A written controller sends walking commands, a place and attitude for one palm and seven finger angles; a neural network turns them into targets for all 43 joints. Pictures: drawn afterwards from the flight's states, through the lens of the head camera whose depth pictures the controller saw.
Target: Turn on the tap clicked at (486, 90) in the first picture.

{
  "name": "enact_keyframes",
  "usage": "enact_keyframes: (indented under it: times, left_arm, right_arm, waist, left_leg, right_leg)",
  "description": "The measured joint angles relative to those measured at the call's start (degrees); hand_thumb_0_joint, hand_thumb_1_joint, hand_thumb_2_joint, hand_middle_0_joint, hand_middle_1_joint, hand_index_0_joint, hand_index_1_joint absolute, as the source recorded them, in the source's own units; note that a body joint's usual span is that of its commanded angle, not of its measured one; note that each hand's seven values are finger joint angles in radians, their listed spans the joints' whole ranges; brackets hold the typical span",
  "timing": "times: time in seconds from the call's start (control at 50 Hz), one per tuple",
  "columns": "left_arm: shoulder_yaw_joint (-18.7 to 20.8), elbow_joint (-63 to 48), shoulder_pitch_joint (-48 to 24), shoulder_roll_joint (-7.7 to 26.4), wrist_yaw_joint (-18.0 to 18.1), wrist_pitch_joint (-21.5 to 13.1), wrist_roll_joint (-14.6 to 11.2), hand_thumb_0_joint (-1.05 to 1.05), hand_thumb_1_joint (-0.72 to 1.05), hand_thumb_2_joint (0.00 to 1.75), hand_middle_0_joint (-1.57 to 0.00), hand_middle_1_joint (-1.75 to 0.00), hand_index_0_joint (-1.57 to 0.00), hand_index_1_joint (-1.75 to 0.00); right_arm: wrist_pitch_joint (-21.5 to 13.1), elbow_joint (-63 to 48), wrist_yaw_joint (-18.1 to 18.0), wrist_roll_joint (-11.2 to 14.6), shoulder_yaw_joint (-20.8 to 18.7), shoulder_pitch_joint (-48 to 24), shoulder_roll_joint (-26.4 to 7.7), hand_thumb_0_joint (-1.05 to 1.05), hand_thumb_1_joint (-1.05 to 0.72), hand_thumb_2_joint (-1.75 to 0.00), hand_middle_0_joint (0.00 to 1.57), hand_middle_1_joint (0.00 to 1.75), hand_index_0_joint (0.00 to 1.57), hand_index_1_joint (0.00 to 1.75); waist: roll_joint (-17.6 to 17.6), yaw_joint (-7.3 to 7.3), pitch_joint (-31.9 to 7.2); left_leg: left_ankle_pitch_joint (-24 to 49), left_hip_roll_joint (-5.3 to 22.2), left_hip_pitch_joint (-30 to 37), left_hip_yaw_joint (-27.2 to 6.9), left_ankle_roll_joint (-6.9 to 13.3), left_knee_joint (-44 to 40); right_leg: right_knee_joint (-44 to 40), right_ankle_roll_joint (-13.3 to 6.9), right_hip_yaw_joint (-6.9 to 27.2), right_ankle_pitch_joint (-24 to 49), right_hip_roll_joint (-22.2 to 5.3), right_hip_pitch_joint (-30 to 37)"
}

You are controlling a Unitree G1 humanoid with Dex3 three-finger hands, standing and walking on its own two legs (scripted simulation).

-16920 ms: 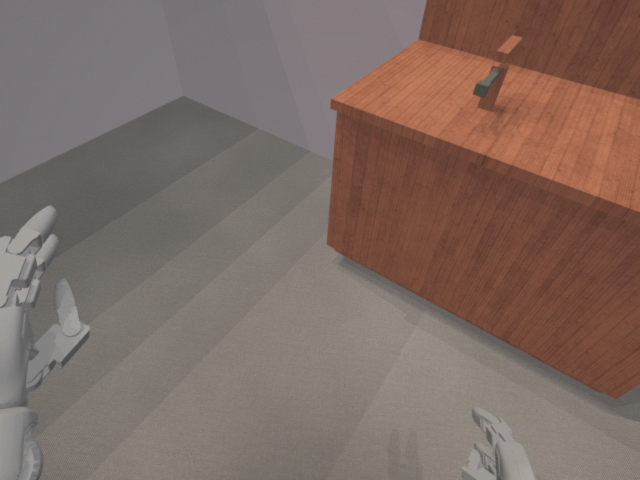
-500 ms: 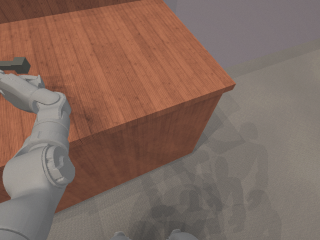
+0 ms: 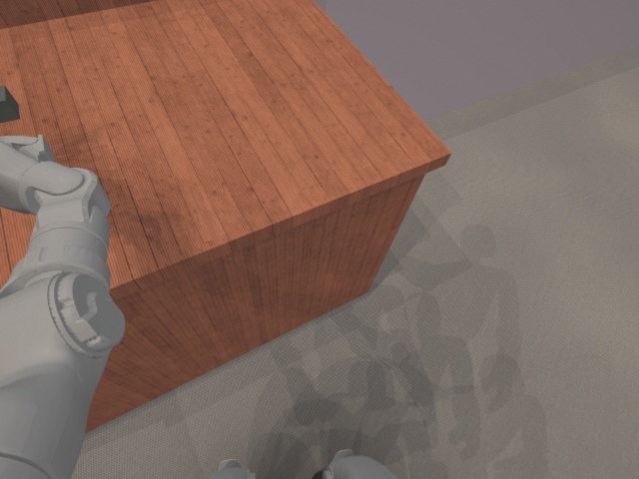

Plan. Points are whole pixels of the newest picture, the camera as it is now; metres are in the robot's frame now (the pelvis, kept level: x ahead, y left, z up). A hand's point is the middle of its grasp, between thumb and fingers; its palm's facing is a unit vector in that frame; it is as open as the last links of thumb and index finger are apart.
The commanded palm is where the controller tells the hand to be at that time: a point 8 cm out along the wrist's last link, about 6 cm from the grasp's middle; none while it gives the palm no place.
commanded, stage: lift the hand up off the lever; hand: left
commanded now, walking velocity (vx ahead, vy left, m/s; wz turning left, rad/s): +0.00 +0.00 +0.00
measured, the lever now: (1, 104) +0.58 +0.31 +0.11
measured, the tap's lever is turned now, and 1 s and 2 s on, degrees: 86 86 86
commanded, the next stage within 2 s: none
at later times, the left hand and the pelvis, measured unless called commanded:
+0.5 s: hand (16, 134) +0.52 +0.28 +0.12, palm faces +0.83 -0.55 -0.08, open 7.8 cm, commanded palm +0.46 +0.28 +0.12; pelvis +0.01 +0.02 +0.01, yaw +1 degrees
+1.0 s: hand (9, 125) +0.50 +0.26 +0.15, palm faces +0.84 -0.54 -0.10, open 7.8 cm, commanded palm +0.44 +0.28 +0.14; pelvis +0.00 +0.01 +0.02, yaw +1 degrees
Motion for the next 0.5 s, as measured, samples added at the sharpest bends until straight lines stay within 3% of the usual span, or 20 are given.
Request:
enact_keyframes:
  times: [0.26, 0.5]
  left_arm:
    - [-2.9, -1.4, 0.9, -1.3, -1.7, 1.2, -2.0, 0.02, 0.90, 0.90, -0.15, -0.15, -0.14, -0.15]
    - [-4.1, -6.3, 3.7, -6.6, -1.0, 1.6, -3.2, 0.02, 0.90, 0.90, -0.15, -0.15, -0.15, -0.15]
  right_arm:
    - [0.2, 1.0, 0.5, 0.4, -0.3, -0.2, 0.2, 0.00, -0.91, -0.90, 0.20, 0.30, 0.20, 0.30]
    - [0.8, 0.9, 1.1, 0.3, -1.0, -2.0, 0.2, 0.00, -0.91, -0.90, 0.20, 0.30, 0.20, 0.30]
  waist:
    - [0.3, 1.38, 0.0]
    - [0.0, 3.15, 0.0]
  left_leg:
    - [0.2, -0.7, 4.1, 0.2, 0.6, -2.1]
    - [0.2, -1.5, 7.3, 0.5, 1.2, -3.6]
  right_leg:
    - [-2.4, 0.7, 0.3, 0.3, -0.6, 4.3]
    - [-4.0, 1.4, 0.6, 0.2, -1.4, 7.6]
